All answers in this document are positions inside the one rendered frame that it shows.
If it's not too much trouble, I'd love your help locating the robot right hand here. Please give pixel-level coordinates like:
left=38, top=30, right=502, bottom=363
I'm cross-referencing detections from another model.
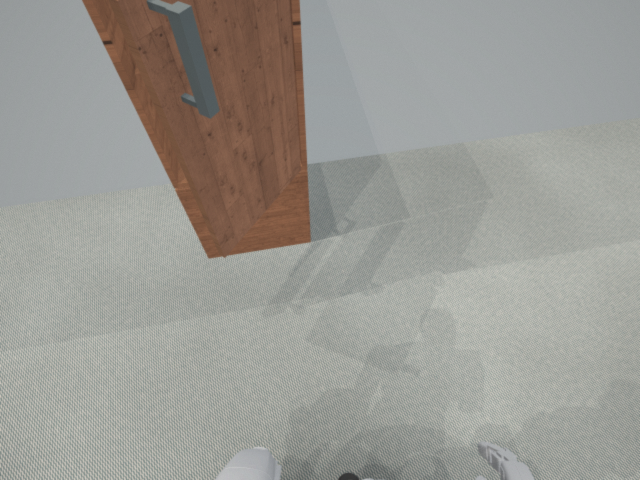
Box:
left=475, top=441, right=535, bottom=480

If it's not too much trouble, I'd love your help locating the cupboard door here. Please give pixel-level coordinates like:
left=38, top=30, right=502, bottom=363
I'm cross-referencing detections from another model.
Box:
left=108, top=0, right=301, bottom=258

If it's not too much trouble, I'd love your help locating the handle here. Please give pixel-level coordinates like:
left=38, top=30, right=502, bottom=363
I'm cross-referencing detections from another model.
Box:
left=147, top=0, right=220, bottom=119

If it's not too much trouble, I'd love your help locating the robot left thigh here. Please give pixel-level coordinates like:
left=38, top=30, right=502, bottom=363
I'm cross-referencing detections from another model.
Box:
left=215, top=449, right=282, bottom=480

